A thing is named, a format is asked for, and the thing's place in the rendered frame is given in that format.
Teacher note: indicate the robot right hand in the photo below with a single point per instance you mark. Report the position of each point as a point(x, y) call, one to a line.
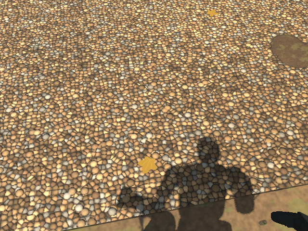
point(298, 221)

